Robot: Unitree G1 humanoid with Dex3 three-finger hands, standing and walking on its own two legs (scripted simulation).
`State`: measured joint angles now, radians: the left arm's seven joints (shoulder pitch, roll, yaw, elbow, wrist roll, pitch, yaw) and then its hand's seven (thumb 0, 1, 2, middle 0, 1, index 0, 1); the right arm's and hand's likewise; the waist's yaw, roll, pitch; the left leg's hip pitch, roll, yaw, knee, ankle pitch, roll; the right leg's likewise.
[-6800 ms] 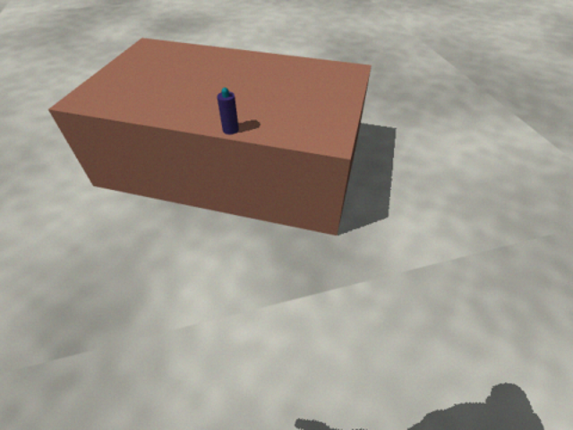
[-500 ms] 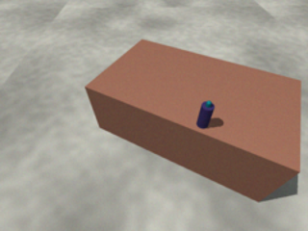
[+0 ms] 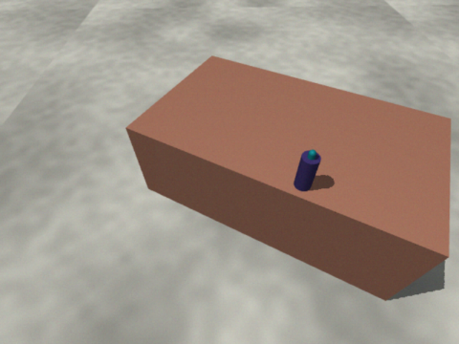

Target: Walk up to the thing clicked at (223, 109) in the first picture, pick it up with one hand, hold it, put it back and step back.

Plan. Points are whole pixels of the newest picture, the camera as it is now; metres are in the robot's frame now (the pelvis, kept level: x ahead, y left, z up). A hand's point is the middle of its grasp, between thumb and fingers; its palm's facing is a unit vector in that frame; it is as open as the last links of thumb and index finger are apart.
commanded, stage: stand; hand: left
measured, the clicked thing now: (307, 168) +0.70 -0.24 -0.24
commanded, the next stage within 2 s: walk up in 0.60 s
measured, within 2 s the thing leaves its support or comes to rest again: neither
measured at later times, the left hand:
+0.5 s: hand out of the picture +0.07 +0.25 -0.16, palm faces -0.03 -0.94 -0.35, open 7.4 cm
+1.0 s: hand out of the picture +0.13 +0.17 -0.16, palm faces -0.19 -0.90 -0.39, open 7.4 cm
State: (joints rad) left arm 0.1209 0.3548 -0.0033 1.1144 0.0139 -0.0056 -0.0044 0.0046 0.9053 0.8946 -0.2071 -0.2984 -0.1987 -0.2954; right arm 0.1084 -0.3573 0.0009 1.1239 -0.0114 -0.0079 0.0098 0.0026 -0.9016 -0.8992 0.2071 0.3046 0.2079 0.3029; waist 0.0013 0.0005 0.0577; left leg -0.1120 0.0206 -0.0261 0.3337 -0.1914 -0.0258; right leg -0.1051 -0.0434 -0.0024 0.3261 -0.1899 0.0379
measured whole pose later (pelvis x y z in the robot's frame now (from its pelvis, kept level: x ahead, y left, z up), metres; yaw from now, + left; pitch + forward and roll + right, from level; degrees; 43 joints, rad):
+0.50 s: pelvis +0.00 +0.00 +0.00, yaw +0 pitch -2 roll +0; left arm 0.12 0.35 0.00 1.11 0.01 0.00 -0.01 0.00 0.91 0.89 -0.21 -0.30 -0.20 -0.30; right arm 0.12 -0.36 0.00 1.12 -0.01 -0.01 0.01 0.00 -0.90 -0.90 0.21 0.30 0.21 0.30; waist 0.00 0.00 0.05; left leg -0.11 0.02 -0.02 0.33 -0.19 -0.03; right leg -0.11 -0.04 0.00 0.33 -0.19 0.04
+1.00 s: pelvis +0.04 -0.11 -0.04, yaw -14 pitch -4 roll +0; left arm 0.29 0.41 0.12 0.90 0.05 0.03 -0.11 0.00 0.91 0.89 -0.20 -0.30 -0.20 -0.30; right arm 0.19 -0.49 -0.11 0.96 -0.03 -0.01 -0.02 0.01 -0.90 -0.90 0.21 0.30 0.21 0.30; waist 0.05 0.03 0.11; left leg -0.28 0.13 0.02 1.05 -0.58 0.01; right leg -0.35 -0.03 0.00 0.74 -0.33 0.00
